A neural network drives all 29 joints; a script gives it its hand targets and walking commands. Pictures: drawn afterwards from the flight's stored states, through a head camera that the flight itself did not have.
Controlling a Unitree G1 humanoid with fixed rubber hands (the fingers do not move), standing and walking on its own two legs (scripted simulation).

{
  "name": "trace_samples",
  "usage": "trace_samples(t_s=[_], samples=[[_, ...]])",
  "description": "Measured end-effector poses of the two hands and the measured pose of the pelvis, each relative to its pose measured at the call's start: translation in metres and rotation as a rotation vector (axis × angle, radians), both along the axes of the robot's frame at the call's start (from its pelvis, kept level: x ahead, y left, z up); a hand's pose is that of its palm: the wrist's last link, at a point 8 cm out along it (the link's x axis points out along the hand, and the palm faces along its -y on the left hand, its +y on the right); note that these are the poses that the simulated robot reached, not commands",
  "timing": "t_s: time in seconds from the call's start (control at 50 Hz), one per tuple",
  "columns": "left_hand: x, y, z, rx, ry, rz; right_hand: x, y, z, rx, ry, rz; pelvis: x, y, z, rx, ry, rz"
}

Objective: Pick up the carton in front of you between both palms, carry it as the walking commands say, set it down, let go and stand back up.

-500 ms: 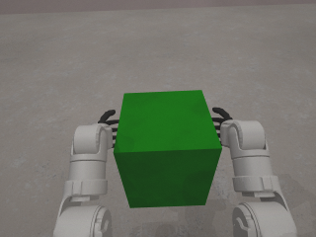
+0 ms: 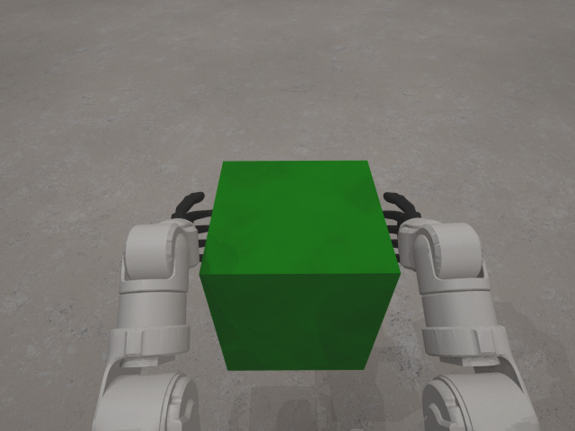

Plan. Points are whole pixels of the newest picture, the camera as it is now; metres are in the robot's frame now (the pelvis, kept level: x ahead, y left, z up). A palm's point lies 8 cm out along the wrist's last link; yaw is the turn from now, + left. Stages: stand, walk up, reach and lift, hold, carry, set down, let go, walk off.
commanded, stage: carry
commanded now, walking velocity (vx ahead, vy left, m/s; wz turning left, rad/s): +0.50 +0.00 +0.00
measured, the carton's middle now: (295, 268) +0.36 -0.01 +0.04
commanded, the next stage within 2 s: none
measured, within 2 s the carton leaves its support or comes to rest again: neither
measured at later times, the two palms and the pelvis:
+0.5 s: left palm (226, 149) +0.59 +0.10 +0.10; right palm (384, 142) +0.60 -0.19 +0.09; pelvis +0.28 -0.06 +0.01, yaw +1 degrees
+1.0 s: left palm (222, 81) +0.88 +0.13 +0.09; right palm (346, 76) +0.86 -0.17 +0.10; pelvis +0.61 -0.01 +0.01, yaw -2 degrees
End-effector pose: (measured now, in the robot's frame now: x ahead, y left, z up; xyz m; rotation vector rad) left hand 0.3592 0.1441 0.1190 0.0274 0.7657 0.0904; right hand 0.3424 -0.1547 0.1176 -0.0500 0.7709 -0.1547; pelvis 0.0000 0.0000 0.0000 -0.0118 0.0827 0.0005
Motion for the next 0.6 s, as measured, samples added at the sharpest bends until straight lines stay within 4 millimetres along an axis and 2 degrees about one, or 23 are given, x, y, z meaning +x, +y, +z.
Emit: trace_samples(t_s=[0.12,0.22,0.34,0.46,0.6], samples=[[0.067,-0.020,-0.002,-0.005,-0.021,0.015,0.069,-0.021,-0.003,0.029,-0.022,-0.017,0.063,-0.018,-0.003,0.009,0.008,-0.006],[0.126,-0.040,-0.016,0.017,-0.034,0.043,0.138,-0.041,-0.023,0.058,-0.035,0.004,0.125,-0.041,-0.020,0.000,-0.004,0.015],[0.165,-0.047,-0.038,0.012,0.060,0.094,0.193,-0.047,-0.041,0.077,0.060,0.026,0.182,-0.057,0.001,0.034,0.004,0.033],[0.214,-0.042,-0.028,-0.024,-0.004,0.156,0.246,-0.042,-0.035,0.125,-0.001,0.007,0.250,-0.058,0.013,0.052,0.011,0.018],[0.286,-0.030,-0.020,-0.062,-0.106,0.145,0.308,-0.031,-0.025,0.143,-0.107,-0.048,0.354,-0.042,0.004,0.039,0.000,0.012]])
